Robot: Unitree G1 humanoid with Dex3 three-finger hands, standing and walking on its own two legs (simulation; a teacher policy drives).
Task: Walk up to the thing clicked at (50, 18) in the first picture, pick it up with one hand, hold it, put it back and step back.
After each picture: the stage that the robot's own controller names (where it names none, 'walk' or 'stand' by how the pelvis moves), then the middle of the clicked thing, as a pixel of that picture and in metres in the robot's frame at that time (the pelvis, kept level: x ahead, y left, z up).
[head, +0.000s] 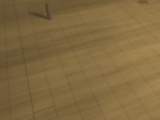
stand; (48, 11) +2.01 +0.50 -0.65
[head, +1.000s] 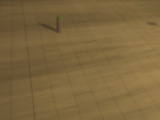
walk; (59, 24) +1.89 +0.26 -0.63
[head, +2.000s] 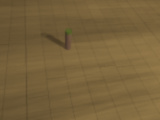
walk; (68, 39) +1.29 +0.11 -0.65
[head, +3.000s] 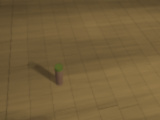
walk; (59, 75) +0.82 +0.17 -0.65
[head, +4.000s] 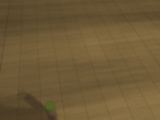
walk; (51, 112) +0.49 +0.20 -0.64
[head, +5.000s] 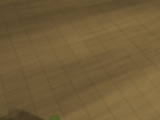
stand; out of the picture +0.37 +0.11 -0.64
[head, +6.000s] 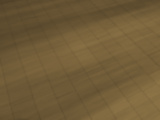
stand; out of the picture +0.32 +0.16 -0.64
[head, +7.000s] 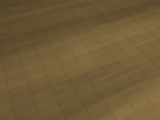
walk; out of the picture +0.28 +0.13 -0.66
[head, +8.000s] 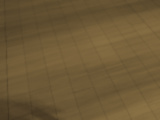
stand; out of the picture +0.30 +0.10 -0.63
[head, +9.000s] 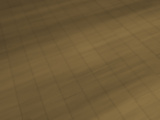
stand; out of the picture +0.32 +0.14 -0.64
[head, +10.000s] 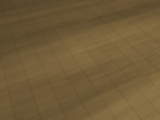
stand; out of the picture +0.37 +0.14 -0.64
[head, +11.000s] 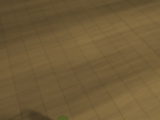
stand; out of the picture +0.36 +0.14 -0.64
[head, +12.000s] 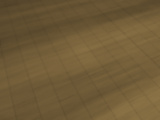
stand; out of the picture +0.31 +0.14 -0.66
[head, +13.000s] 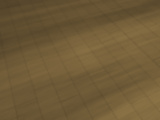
stand; out of the picture +0.31 +0.13 -0.66
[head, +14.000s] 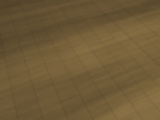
stand; out of the picture +0.31 +0.13 -0.66
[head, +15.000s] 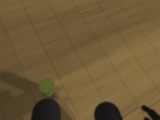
go down; (48, 90) +0.36 +0.15 -0.40
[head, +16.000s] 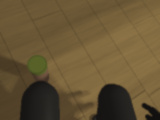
go down; (40, 72) +0.39 +0.17 -0.25
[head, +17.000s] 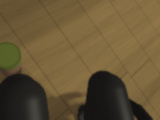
close in; (10, 64) +0.37 +0.20 -0.17
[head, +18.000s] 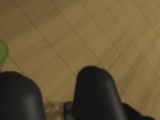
close; out of the picture +0.38 +0.21 -0.16
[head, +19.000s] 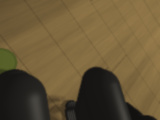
lift; out of the picture +0.34 +0.21 -0.17
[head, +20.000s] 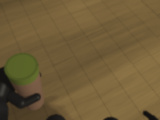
lift; (29, 87) +0.31 +0.17 +0.03
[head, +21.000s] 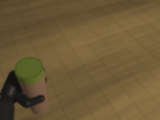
hold; (35, 90) +0.31 +0.16 +0.04
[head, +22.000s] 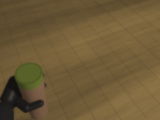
hold; (34, 95) +0.30 +0.17 +0.02
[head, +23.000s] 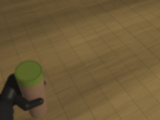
hold; (34, 93) +0.30 +0.17 +0.02
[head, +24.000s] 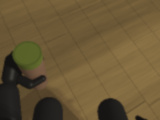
crouch; (34, 70) +0.37 +0.17 -0.05
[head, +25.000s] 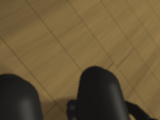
lower; out of the picture +0.38 +0.24 -0.16
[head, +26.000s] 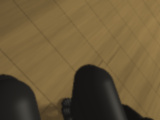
lower; out of the picture +0.40 +0.25 -0.16
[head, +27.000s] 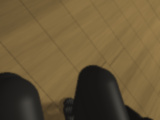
lower; out of the picture +0.39 +0.25 -0.16
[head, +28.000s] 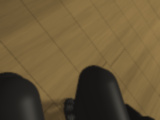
lower; out of the picture +0.38 +0.24 -0.17
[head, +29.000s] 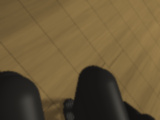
loosen; out of the picture +0.37 +0.24 -0.17
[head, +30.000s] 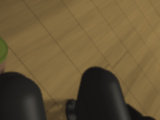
withdraw; out of the picture +0.37 +0.22 -0.17
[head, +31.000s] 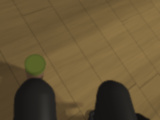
walk; (35, 73) +0.38 +0.18 -0.23
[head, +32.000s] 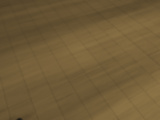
stand; out of the picture +0.30 +0.13 -0.58
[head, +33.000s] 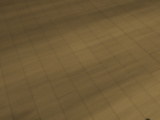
stand; out of the picture +0.31 +0.14 -0.60
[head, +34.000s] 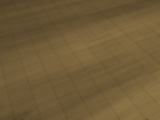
stand; out of the picture +0.32 +0.14 -0.60
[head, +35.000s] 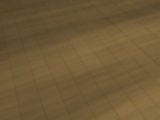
stand; out of the picture +0.33 +0.13 -0.65
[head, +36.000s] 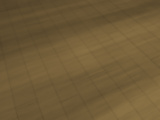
stand; out of the picture +0.31 +0.14 -0.66
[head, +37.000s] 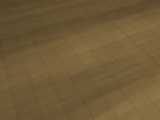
walk; out of the picture +0.30 +0.14 -0.66
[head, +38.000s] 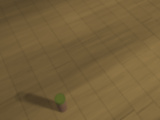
walk; (61, 103) +0.43 +0.14 -0.63
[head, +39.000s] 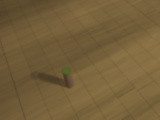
walk; (68, 78) +0.69 +0.18 -0.64
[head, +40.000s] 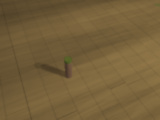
stand; (68, 67) +0.95 +0.14 -0.64
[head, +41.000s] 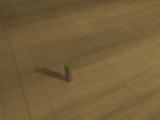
stand; (68, 72) +0.91 +0.13 -0.66
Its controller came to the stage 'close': yes
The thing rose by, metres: 0.66
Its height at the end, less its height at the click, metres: +0.00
